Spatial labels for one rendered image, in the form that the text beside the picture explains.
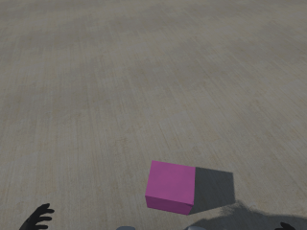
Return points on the carton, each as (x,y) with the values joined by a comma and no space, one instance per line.
(171,187)

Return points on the left robot hand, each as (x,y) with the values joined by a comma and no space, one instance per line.
(34,218)

